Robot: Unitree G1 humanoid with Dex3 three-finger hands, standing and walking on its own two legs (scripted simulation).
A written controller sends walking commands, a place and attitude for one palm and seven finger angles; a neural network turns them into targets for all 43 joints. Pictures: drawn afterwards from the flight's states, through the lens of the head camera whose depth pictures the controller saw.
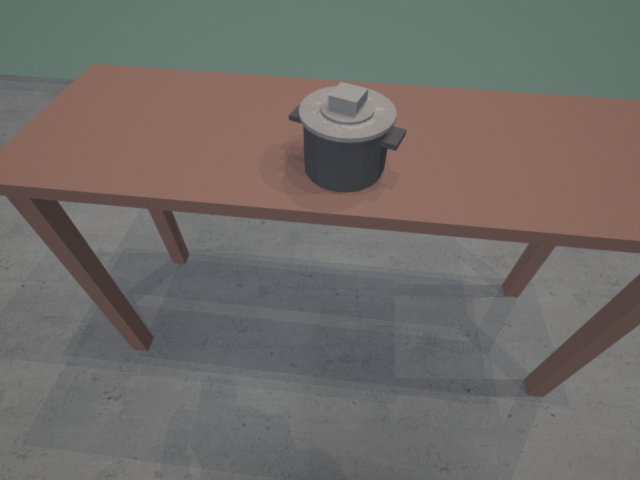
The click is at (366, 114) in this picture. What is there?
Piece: lid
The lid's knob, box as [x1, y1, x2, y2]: [328, 82, 367, 113]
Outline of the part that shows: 340,82 329,94 328,105 355,113 366,99 367,88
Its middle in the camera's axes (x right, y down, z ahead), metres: +0.04 -0.23 +0.64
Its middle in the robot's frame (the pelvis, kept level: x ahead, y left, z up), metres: +0.66 +0.00 +0.14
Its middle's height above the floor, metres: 0.91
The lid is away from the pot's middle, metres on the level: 0.00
